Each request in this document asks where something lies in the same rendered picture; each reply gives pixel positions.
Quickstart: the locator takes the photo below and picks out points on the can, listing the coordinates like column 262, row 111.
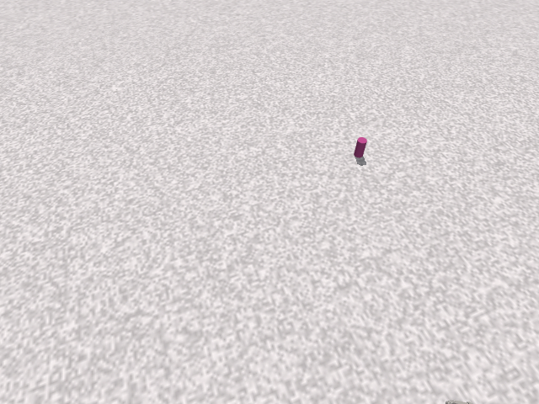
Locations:
column 360, row 147

